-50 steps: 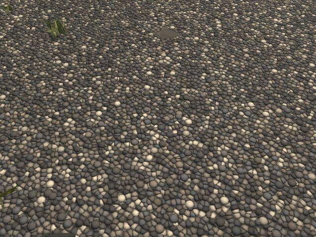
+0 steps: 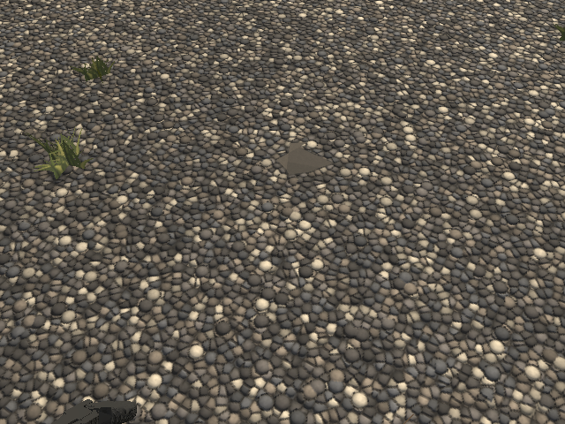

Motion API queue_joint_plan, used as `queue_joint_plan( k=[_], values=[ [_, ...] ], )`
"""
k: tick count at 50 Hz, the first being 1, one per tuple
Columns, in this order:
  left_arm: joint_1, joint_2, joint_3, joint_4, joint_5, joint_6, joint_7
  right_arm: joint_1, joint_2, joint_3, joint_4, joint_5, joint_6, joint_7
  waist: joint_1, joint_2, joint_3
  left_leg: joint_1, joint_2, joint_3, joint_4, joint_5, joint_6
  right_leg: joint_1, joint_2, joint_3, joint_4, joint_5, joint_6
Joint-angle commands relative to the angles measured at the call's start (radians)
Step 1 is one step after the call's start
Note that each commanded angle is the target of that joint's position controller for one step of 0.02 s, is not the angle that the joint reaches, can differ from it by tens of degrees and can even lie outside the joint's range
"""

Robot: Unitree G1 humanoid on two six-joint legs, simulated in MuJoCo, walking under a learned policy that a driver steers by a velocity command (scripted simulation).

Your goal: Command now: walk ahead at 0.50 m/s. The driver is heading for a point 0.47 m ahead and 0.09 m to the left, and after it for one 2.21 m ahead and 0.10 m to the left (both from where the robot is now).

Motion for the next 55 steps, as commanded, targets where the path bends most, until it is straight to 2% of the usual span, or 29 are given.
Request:
queue_joint_plan(
  k=[1, 2, 3, 4, 6, 9, 15, 19, 21, 23, 24, 25, 26, 27, 28, 29, 30, 31, 33, 35, 38, 41, 44, 47, 50, 52, 53, 54, 55],
  values=[
    [0.373, 0.2, 0.065, 0.032, -0.007, 0.005, 0.007, 0.045, -0.104, -0.005, -0.076, 0.012, -0.049, 0.009, 0.169, -0.203, -0.334, -0.656, -0.017, -0.128, 0.658, -0.103, 0.021, 0.824, -0.361, 0.709, -0.231, -0.258, -0.237],
    [0.306, 0.169, 0.054, 0.023, -0.006, 0.004, 0.011, -0.047, -0.141, -0.017, -0.104, 0.032, -0.059, 0.016, 0.161, -0.147, -0.198, -0.71, 0.03, -0.104, 0.663, -0.014, 0.034, 0.704, -0.332, 0.571, -0.251, -0.241, -0.201],
    [0.244, 0.158, 0.049, 0.013, 0.0, 0.004, 0.011, -0.096, -0.127, -0.015, -0.113, 0.027, -0.062, 0.011, 0.134, -0.068, -0.126, -0.683, 0.077, -0.076, 0.623, 0.075, 0.03, 0.575, -0.294, 0.474, -0.274, -0.149, -0.184],
    [0.202, 0.134, 0.043, 0.009, 0.007, 0.003, 0.009, -0.12, -0.117, -0.018, -0.117, 0.011, -0.058, 0.008, 0.111, -0.049, -0.072, -0.652, 0.104, -0.07, 0.567, 0.131, 0.023, 0.472, -0.262, 0.402, -0.304, -0.057, -0.18],
    [0.176, 0.114, 0.038, 0.011, 0.014, -0.006, 0.008, -0.082, -0.084, -0.017, -0.105, 0.007, -0.04, 0.008, 0.066, -0.083, -0.066, -0.556, 0.131, -0.074, 0.51, 0.188, 0.009, 0.373, -0.227, 0.322, -0.357, 0.035, -0.181],
    [0.19, 0.14, 0.046, 0.036, 0.007, -0.018, 0.014, -0.116, -0.053, -0.01, -0.114, 0.0, -0.019, 0.002, 0.055, -0.067, -0.032, -0.59, 0.141, -0.063, 0.409, 0.263, -0.021, 0.336, -0.224, 0.228, -0.41, 0.121, -0.197],
    [0.238, 0.168, 0.055, 0.085, 0.012, -0.014, 0.034, -0.272, -0.028, 0.002, -0.153, 0.01, -0.023, 0.021, 0.114, -0.053, 0.018, -0.586, 0.109, -0.044, 0.101, 0.556, -0.018, 0.369, -0.195, 0.032, -0.452, 0.14, -0.139],
    [0.285, 0.178, 0.061, 0.126, 0.001, 0.001, 0.038, -0.367, -0.027, 0.005, -0.203, 0.014, -0.023, 0.04, 0.147, -0.043, 0.052, -0.615, 0.089, -0.03, 0.0, 0.553, 0.009, 0.49, -0.239, -0.023, -0.432, 0.154, -0.122],
    [0.284, 0.184, 0.066, 0.137, -0.006, 0.015, 0.042, -0.388, -0.033, 0.002, -0.226, 0.013, -0.022, 0.052, 0.143, -0.047, 0.059, -0.628, 0.079, -0.016, -0.026, 0.481, 0.032, 0.563, -0.264, -0.04, -0.39, 0.219, -0.105],
    [0.261, 0.206, 0.074, 0.133, -0.011, 0.03, 0.051, -0.363, -0.054, -0.009, -0.238, 0.01, -0.021, 0.062, 0.113, -0.068, 0.032, -0.564, 0.041, 0.033, -0.034, 0.378, 0.063, 0.604, -0.271, -0.071, -0.291, 0.464, -0.081],
    [0.248, 0.22, 0.079, 0.128, -0.011, 0.038, 0.057, -0.309, -0.075, -0.022, -0.233, 0.007, -0.018, 0.063, 0.079, -0.084, -0.014, -0.475, 0.005, 0.069, -0.031, 0.333, 0.082, 0.608, -0.264, -0.093, -0.193, 0.641, -0.065],
    [0.231, 0.219, 0.078, 0.12, -0.011, 0.05, 0.065, -0.178, -0.109, -0.046, -0.202, 0.008, -0.016, 0.061, 0.005, -0.073, -0.087, -0.3, -0.04, 0.096, -0.069, 0.352, 0.109, 0.568, -0.233, -0.129, -0.013, 0.742, -0.038],
    [0.242, 0.197, 0.067, 0.103, -0.001, 0.052, 0.075, -0.006, -0.18, -0.081, -0.158, 0.013, -0.011, 0.048, -0.065, -0.017, -0.183, -0.017, -0.018, 0.004, -0.084, 0.381, 0.154, 0.393, -0.188, -0.145, 0.24, 0.616, 0.001],
    [0.326, 0.082, 0.026, 0.05, 0.029, 0.027, 0.061, 0.068, -0.302, -0.111, -0.154, 0.017, -0.007, 0.034, -0.015, 0.23, -0.293, 0.374, 0.242, -0.494, -0.12, 0.278, 0.332, -0.063, -0.025, -0.136, 0.635, -0.035, 0.073],
    [0.286, 0.088, 0.017, 0.05, 0.016, -0.015, 0.047, 0.076, -0.248, -0.089, -0.173, 0.019, -0.015, 0.036, -0.033, 0.202, -0.406, 0.484, 0.335, -0.828, -0.288, 0.179, 0.4, -0.241, 0.066, 0.075, 0.788, -0.485, 0.073],
    [0.189, 0.156, 0.036, 0.024, -0.025, -0.042, 0.032, 0.048, -0.189, -0.07, -0.173, 0.009, -0.022, 0.036, -0.055, 0.141, -0.292, 0.411, 0.303, -0.689, -0.308, 0.195, 0.341, -0.333, 0.001, 0.132, 0.816, -0.422, 0.046],
    [0.143, 0.155, 0.034, 0.009, -0.031, -0.056, 0.031, -0.007, -0.162, -0.063, -0.183, 0.008, -0.026, 0.034, -0.03, 0.079, -0.195, 0.273, 0.262, -0.556, -0.311, 0.26, 0.305, -0.326, -0.043, 0.116, 0.751, -0.332, 0.031],
    [0.128, 0.154, 0.038, 0.013, -0.009, -0.059, 0.037, -0.072, -0.134, -0.054, -0.197, 0.009, -0.024, 0.032, 0.009, 0.022, -0.124, 0.127, 0.222, -0.46, -0.325, 0.347, 0.279, -0.276, -0.077, 0.108, 0.662, -0.273, 0.036],
    [0.148, 0.157, 0.05, 0.012, 0.011, -0.037, 0.042, -0.141, -0.1, -0.041, -0.227, -0.005, -0.022, 0.027, 0.07, 0.06, -0.081, -0.05, 0.172, -0.381, -0.375, 0.464, 0.27, -0.151, -0.106, 0.111, 0.567, -0.209, 0.056],
    [0.163, 0.13, 0.047, 0.01, 0.018, -0.016, 0.044, -0.141, -0.117, -0.047, -0.232, -0.002, -0.025, 0.017, 0.086, 0.066, -0.07, -0.129, 0.151, -0.328, -0.4, 0.536, 0.281, -0.12, -0.099, 0.093, 0.497, -0.168, 0.087],
    [0.064, 0.105, 0.041, -0.026, 0.02, -0.007, 0.049, -0.095, -0.146, -0.056, -0.218, 0.004, -0.026, -0.002, 0.058, 0.061, -0.035, -0.172, 0.117, -0.274, -0.409, 0.548, 0.258, -0.139, -0.074, 0.085, 0.307, -0.004, 0.122],
    [-0.004, 0.07, 0.026, -0.03, 0.009, -0.016, 0.032, -0.062, -0.121, -0.044, -0.194, 0.004, -0.025, -0.009, 0.014, 0.092, -0.029, -0.167, 0.09, -0.195, -0.414, 0.48, 0.209, -0.071, -0.056, 0.063, 0.093, 0.21, 0.117],
    [-0.079, 0.081, 0.023, -0.051, -0.006, -0.024, 0.016, -0.008, -0.131, -0.041, -0.161, 0.001, -0.028, -0.006, -0.027, 0.087, 0.004, -0.093, 0.141, -0.211, -0.412, 0.44, 0.205, -0.085, -0.053, 0.059, 0.021, 0.27, 0.086],
    [-0.123, 0.097, 0.024, -0.079, -0.009, -0.03, 0.0, 0.028, -0.143, -0.044, -0.129, -0.003, -0.02, -0.007, -0.039, 0.072, 0.032, 0.082, 0.213, -0.224, -0.362, 0.542, 0.196, -0.197, -0.05, 0.06, -0.018, 0.151, 0.034],
    [-0.058, 0.115, 0.029, -0.076, -0.012, -0.03, -0.016, 0.003, -0.16, -0.049, -0.121, -0.005, -0.009, -0.015, 0.007, 0.087, 0.001, 0.16, 0.226, -0.176, -0.27, 0.83, 0.161, -0.127, -0.013, 0.03, -0.035, 0.018, -0.02],
    [0.153, 0.168, 0.061, -0.019, -0.006, -0.025, -0.011, -0.039, -0.16, -0.045, -0.136, -0.01, 0.001, -0.02, 0.122, 0.069, -0.143, 0.11, 0.158, -0.089, -0.015, 1.129, 0.121, 0.193, 0.051, -0.013, -0.06, 0.058, -0.073],
    [0.306, 0.225, 0.076, 0.004, -0.001, -0.021, -0.005, -0.037, -0.132, -0.03, -0.161, -0.027, 0.0, -0.026, 0.175, -0.02, -0.262, -0.075, 0.111, -0.051, 0.254, 0.903, 0.087, 0.472, -0.089, 0.191, -0.046, 0.116, -0.137],
    [0.361, 0.299, 0.095, 0.015, -0.005, -0.017, -0.007, 0.086, -0.037, -0.002, -0.176, -0.031, -0.023, -0.012, 0.113, -0.275, -0.35, -0.496, -0.083, -0.018, 0.618, 0.173, -0.003, 0.815, -0.303, 0.677, -0.123, -0.031, -0.32],
    [0.374, 0.208, 0.075, 0.021, -0.028, -0.011, -0.007, 0.031, -0.094, -0.005, -0.176, -0.018, -0.049, 0.0, 0.154, -0.214, -0.348, -0.65, -0.068, -0.13, 0.706, -0.047, 0.0, 0.862, -0.314, 0.823, -0.233, -0.225, -0.312]
  ],
)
